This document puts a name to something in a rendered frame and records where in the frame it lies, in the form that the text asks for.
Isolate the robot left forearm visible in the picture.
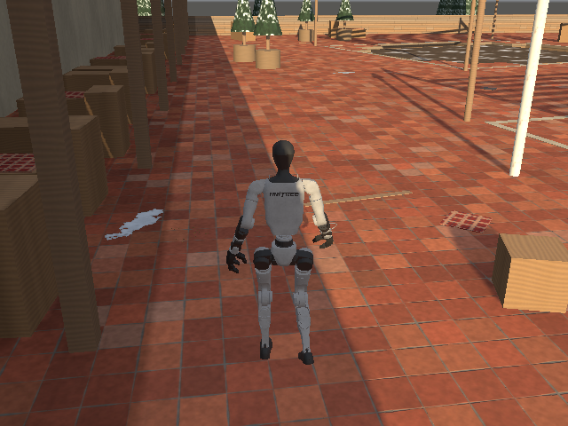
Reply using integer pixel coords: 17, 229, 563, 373
229, 216, 249, 255

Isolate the robot right forearm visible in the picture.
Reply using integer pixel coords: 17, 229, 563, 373
318, 212, 332, 239

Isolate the right robot hand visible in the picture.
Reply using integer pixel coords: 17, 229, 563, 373
312, 234, 333, 249

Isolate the robot right upper arm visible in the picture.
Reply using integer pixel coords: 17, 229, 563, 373
302, 178, 327, 226

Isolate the right robot shin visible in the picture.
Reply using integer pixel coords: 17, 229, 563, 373
296, 292, 311, 353

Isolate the left robot shin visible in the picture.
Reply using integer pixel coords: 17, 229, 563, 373
258, 291, 271, 348

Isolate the left robot hand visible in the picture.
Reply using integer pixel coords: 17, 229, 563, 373
226, 250, 247, 273

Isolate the robot left upper arm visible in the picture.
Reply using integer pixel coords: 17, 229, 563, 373
241, 179, 265, 230

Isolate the robot shin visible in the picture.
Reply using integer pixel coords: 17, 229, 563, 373
296, 292, 311, 353
258, 291, 271, 348

